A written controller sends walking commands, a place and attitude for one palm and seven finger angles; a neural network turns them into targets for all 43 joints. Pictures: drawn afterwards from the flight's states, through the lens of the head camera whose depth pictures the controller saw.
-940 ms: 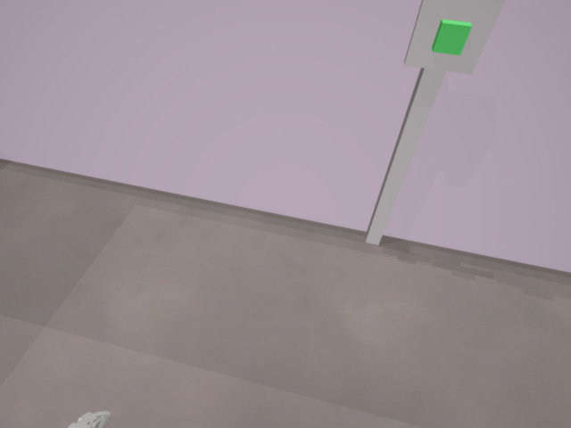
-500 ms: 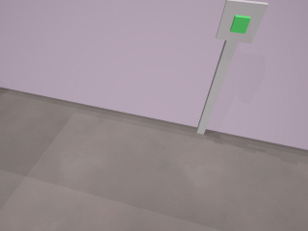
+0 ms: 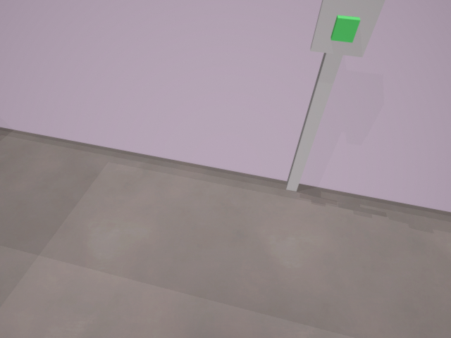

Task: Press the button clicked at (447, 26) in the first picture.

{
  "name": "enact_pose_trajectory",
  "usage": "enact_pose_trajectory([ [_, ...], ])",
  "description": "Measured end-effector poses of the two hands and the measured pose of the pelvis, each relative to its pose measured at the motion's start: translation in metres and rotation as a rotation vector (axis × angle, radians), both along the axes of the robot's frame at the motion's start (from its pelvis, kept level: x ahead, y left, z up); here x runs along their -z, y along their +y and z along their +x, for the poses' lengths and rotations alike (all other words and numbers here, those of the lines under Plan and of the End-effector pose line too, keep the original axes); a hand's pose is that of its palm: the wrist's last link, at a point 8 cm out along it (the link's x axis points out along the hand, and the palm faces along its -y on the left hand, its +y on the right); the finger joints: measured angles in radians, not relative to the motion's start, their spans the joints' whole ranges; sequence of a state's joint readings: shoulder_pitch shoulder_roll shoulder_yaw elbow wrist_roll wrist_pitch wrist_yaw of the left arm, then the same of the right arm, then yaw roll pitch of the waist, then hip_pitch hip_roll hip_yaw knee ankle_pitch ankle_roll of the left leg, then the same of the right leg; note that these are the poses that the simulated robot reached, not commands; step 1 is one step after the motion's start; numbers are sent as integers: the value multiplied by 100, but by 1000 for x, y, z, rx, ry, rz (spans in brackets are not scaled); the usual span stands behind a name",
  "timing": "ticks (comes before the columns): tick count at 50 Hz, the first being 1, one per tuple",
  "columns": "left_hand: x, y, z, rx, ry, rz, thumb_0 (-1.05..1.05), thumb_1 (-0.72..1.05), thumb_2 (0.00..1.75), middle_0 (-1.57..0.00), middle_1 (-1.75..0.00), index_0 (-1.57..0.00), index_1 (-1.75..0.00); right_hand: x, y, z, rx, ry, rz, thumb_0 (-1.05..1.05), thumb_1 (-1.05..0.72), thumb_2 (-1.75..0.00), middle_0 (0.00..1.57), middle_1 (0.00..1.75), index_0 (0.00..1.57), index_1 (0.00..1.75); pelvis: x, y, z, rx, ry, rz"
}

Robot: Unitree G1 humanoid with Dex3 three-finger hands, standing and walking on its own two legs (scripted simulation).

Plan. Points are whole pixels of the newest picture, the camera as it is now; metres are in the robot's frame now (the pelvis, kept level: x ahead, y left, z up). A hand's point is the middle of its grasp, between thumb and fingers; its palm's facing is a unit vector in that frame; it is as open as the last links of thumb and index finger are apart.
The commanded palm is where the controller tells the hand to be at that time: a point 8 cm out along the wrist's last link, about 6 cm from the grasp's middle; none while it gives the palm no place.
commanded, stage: look at it before walking up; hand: left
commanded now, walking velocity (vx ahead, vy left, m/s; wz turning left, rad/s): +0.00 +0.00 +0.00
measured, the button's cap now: (344, 28) +1.01 -0.33 +0.14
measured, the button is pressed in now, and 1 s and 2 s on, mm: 0 0 0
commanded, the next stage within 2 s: walk to a spot facing it in 0.50 s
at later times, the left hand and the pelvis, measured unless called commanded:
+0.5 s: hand out of the picture +0.09 +0.24 -0.16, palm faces -0.04 -0.94 -0.33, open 7.3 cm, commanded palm none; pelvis +0.01 +0.00 +0.00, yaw +0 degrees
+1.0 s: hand out of the picture +0.08 +0.17 -0.18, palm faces -0.15 -0.95 -0.27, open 7.3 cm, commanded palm none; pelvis +0.00 -0.03 -0.03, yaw -11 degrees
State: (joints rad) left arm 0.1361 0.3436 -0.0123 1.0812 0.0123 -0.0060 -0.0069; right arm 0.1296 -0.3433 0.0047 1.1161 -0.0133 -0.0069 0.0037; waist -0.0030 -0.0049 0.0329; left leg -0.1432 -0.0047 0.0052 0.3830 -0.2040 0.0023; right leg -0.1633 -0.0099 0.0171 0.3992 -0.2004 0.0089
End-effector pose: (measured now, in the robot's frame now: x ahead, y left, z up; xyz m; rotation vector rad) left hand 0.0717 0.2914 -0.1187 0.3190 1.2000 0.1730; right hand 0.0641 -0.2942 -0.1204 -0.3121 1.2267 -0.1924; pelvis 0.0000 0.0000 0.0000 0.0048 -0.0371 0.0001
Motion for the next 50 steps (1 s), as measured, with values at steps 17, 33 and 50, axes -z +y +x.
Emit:
enact_pose_trajectory([
  [17, 0, -5, 9, 4, 0, -3, 1, 91, 90, -20, -30, -21, -30, -2, -4, 14, -7, -14, -2, 1, -90, -90, 20, 30, 20, 30, -1, -4, 6, 3, 8, 0],
  [33, 0, -3, 14, -1, 6, 1, 1, 91, 90, -20, -30, -21, -30, -4, -5, 27, -12, -19, -8, 1, -90, -90, 20, 30, 20, 30, -1, -5, 13, 7, 10, -2],
  [50, 30, -71, 7, 99, 72, -54, 0, 91, 90, -20, -30, -20, -30, 50, 10, -31, 188, -22, 127, 1, -90, -90, 20, 30, 20, 30, 29, -28, -2, 184, 8, 23],
])
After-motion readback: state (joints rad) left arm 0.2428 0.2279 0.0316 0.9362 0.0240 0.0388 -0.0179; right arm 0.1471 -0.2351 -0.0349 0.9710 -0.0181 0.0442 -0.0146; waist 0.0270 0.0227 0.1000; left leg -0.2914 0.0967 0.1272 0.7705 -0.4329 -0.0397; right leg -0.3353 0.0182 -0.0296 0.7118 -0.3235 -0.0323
